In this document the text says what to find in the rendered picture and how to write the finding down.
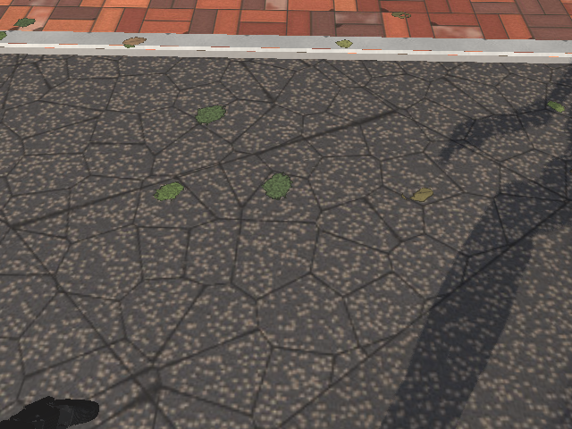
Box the robot left hand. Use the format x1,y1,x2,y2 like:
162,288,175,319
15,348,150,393
0,396,99,429

